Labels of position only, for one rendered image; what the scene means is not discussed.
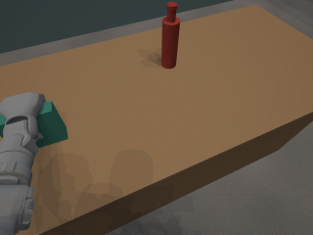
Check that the robot left forearm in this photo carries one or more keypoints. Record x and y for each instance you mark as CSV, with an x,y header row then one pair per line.
x,y
18,149

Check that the robot left upper arm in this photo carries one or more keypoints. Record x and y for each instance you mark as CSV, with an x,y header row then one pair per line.
x,y
16,208

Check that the table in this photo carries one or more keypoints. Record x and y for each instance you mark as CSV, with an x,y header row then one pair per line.
x,y
140,136

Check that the left robot hand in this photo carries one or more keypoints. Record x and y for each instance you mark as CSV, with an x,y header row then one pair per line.
x,y
30,103

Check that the sponge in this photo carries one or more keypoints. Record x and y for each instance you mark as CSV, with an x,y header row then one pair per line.
x,y
49,124

